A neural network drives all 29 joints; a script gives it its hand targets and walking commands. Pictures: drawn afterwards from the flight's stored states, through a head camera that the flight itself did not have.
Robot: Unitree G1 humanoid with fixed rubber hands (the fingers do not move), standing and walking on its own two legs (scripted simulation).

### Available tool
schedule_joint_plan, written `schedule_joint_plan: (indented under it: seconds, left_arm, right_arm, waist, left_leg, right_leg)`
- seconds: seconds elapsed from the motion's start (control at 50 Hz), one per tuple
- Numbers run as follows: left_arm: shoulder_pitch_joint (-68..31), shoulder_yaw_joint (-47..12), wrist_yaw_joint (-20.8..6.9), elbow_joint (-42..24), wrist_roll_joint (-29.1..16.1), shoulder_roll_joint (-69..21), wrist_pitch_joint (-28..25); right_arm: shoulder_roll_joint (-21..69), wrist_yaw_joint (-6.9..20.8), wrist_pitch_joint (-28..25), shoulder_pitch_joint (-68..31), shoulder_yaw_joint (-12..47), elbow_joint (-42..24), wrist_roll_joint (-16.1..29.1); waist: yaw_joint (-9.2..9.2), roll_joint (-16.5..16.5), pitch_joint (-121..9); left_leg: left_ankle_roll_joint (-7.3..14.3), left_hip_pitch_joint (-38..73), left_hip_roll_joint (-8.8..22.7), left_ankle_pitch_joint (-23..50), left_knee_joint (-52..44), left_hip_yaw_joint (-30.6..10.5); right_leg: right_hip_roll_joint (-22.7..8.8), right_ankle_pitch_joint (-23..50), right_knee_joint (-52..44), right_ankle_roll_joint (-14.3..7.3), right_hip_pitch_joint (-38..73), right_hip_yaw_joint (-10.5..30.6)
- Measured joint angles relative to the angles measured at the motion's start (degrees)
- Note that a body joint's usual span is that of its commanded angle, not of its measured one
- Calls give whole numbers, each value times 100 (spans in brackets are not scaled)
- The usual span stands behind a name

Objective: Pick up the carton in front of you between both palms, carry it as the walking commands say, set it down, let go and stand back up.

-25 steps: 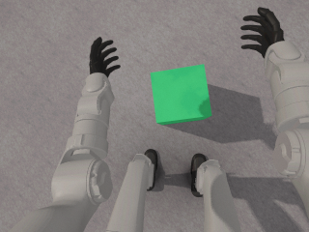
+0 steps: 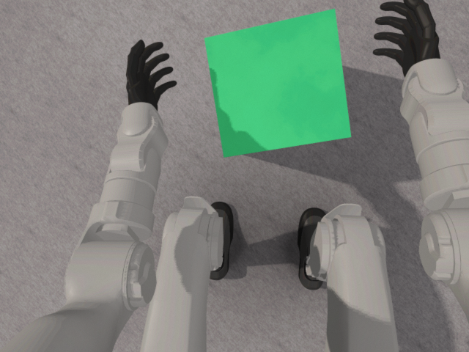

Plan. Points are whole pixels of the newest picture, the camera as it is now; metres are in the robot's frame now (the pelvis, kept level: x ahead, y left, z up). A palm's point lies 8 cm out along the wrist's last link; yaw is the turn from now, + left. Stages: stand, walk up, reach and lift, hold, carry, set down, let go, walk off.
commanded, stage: reach and lift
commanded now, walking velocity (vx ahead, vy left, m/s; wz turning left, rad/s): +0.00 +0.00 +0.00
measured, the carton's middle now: (275, 99) +0.49 -0.02 -0.34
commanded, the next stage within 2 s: none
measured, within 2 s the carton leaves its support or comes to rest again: leaves its support in 1.18 s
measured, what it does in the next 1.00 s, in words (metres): lowers itself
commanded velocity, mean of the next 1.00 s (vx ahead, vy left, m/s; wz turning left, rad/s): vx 0.00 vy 0.00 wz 0.00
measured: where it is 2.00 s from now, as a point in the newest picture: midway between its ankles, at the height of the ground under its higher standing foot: (262, 257)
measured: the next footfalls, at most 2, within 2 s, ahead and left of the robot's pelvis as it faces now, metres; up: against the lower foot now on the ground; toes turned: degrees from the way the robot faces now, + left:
none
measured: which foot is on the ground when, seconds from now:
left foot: down 0.00-1.00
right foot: down 0.00-1.00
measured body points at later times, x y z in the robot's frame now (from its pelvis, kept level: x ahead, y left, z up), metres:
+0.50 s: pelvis -0.02 +0.00 -0.09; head +0.35 -0.04 +0.16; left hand +0.50 +0.18 -0.27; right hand +0.53 -0.19 -0.30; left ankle +0.11 +0.13 -0.43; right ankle +0.10 -0.12 -0.43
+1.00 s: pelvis -0.02 +0.00 -0.08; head +0.34 -0.04 +0.18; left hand +0.50 +0.14 -0.26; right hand +0.53 -0.17 -0.27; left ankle +0.11 +0.13 -0.43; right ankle +0.10 -0.12 -0.43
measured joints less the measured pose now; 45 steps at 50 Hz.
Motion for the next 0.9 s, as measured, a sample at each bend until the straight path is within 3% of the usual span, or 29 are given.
schedule_joint_plan:
  seconds: [0.12,0.28,0.4,0.52,0.72,0.9]
  left_arm:
    - [-715,-153,152,510,-186,79,138]
    - [-1693,-409,109,1589,-369,326,1]
    - [-2081,-809,36,1987,-943,652,-203]
    - [-1972,-1106,77,1913,-1260,686,-308]
    - [-1716,-776,62,2024,-810,369,-359]
    - [-2100,-782,135,2193,-650,129,-445]
  right_arm:
    - [-245,-5,70,-772,236,685,291]
    - [-385,-21,-138,-1589,554,1606,538]
    - [-404,-114,-340,-1702,818,1619,648]
    - [-357,-170,-406,-1375,893,1218,697]
    - [-138,-115,-386,-1316,821,1515,616]
    - [128,-197,-519,-1654,972,1801,585]
  waist:
    - [31,11,621]
    - [61,114,1421]
    - [21,310,1785]
    - [-45,417,1756]
    - [-59,249,1375]
    - [-98,285,1427]
  left_leg:
    - [7,-332,-14,42,745,23]
    - [-13,-606,-60,104,1378,19]
    - [-44,-738,-152,69,1700,27]
    - [-70,-781,-231,-25,1872,-18]
    - [-67,-700,-173,-89,1749,-20]
    - [-64,-726,-200,27,1613,-14]
  right_leg:
    - [6,51,742,15,-338,35]
    - [-21,95,1388,4,-604,43]
    - [-103,-16,1759,-10,-710,60]
    - [-179,-175,1940,-28,-698,19]
    - [-121,-184,1801,-37,-656,14]
    - [-143,-92,1677,-31,-670,23]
